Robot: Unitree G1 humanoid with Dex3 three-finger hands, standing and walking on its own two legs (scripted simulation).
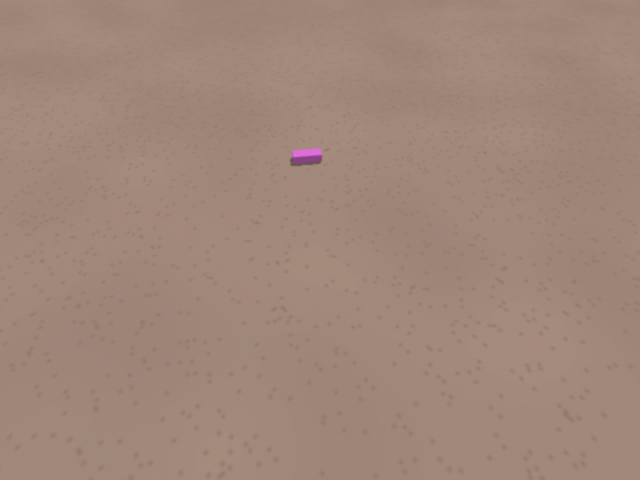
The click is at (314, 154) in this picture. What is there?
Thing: flat box
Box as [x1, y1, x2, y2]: [292, 148, 321, 163]
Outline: 320,148 293,150 293,163 321,160
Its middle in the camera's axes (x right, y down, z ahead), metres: -0.09 -0.45 +2.07
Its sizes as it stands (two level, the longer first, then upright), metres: 0.153 0.062 0.041
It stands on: the floor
